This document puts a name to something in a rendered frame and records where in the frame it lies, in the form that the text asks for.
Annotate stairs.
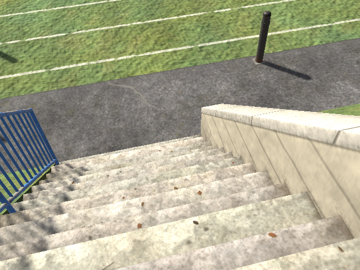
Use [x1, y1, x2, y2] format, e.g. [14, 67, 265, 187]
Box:
[0, 134, 360, 270]

